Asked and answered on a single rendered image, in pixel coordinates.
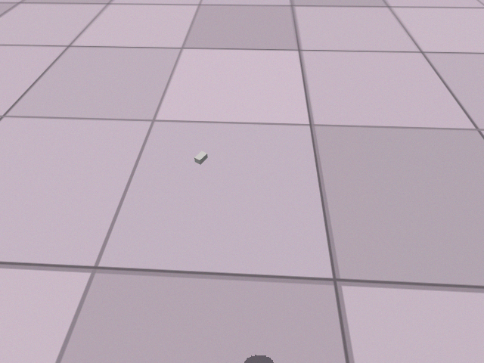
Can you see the small box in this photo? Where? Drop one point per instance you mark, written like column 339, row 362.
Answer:
column 202, row 156

